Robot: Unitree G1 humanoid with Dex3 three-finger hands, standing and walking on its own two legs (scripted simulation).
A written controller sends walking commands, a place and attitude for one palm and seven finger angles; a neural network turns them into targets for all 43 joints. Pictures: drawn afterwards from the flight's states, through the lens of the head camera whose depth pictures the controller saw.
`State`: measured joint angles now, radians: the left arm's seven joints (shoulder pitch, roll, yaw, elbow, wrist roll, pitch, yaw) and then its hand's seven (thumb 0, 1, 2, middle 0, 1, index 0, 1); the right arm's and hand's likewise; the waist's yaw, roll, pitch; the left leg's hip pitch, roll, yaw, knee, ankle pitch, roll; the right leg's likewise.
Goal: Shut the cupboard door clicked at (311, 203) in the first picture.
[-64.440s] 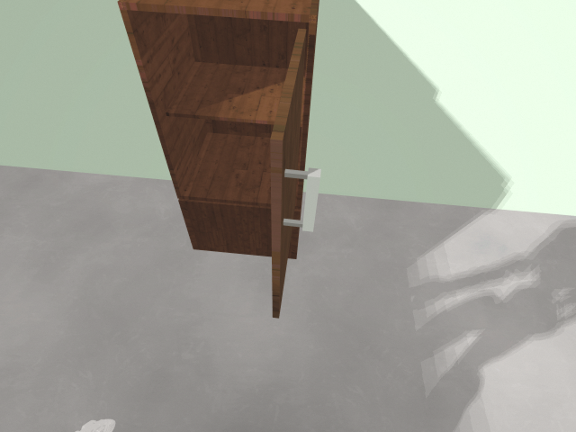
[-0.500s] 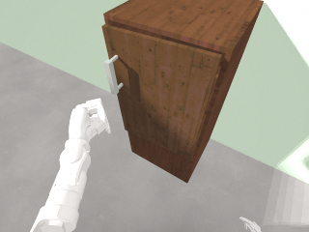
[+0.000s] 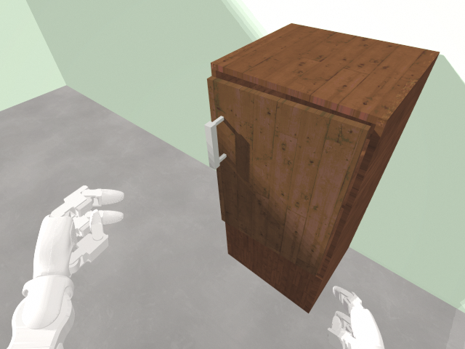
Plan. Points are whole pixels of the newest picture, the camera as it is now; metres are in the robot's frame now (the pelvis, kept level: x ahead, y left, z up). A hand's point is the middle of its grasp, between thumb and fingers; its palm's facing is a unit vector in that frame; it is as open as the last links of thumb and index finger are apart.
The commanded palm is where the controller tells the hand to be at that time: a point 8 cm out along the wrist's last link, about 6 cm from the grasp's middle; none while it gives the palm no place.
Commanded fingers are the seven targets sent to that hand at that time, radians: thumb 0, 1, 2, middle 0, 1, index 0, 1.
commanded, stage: draw the hand back to the body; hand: left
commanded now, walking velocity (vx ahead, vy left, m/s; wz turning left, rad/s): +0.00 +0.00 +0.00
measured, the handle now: (217, 142) +0.64 +0.13 -0.01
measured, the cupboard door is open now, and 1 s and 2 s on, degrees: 3 3 3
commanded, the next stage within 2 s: step back with the hand held close in 0.56 s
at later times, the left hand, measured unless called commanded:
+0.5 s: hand (59, 259) +0.18 +0.25 +0.15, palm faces +0.45 -0.81 -0.38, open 7.4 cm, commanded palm +0.13 +0.29 +0.17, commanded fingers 0.00 0.90 0.90 -0.20 -0.30 -0.20 -0.30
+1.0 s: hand (53, 253) +0.19 +0.27 +0.15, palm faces +0.36 -0.80 -0.48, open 7.4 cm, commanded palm +0.13 +0.31 +0.17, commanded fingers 0.00 0.90 0.90 -0.20 -0.30 -0.20 -0.30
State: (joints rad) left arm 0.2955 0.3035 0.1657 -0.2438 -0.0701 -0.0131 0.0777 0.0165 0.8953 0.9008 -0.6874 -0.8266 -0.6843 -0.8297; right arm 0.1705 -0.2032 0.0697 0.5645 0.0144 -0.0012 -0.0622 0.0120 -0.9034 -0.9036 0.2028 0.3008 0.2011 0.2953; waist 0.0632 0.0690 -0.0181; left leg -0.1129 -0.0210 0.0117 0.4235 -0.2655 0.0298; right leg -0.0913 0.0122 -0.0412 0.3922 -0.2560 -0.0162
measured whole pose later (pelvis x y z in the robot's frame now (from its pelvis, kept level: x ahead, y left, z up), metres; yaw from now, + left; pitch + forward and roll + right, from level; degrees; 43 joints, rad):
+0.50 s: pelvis -0.01 -0.01 +0.00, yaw +0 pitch -3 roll +0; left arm 0.46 0.34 0.32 -0.36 -0.08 -0.07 0.10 0.02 0.89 0.90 -0.22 -0.32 -0.22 -0.32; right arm 0.21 -0.23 0.02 0.64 0.01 -0.10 -0.08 0.02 -0.90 -0.90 0.20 0.30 0.20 0.30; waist 0.07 0.07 -0.02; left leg -0.11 -0.01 0.01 0.43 -0.26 0.02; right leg -0.09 0.02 -0.04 0.40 -0.25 -0.03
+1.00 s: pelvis -0.02 +0.01 +0.00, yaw -2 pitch +1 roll -1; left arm 0.53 0.40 0.38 -0.41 -0.07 -0.13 0.12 0.02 0.89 0.90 -0.21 -0.30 -0.21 -0.31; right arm 0.19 -0.25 -0.01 0.57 0.02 0.01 -0.09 0.01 -0.90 -0.90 0.20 0.30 0.20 0.30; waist 0.01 0.05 -0.02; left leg -0.25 -0.02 0.05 0.50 -0.26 0.05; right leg -0.24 0.01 -0.01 0.46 -0.24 0.00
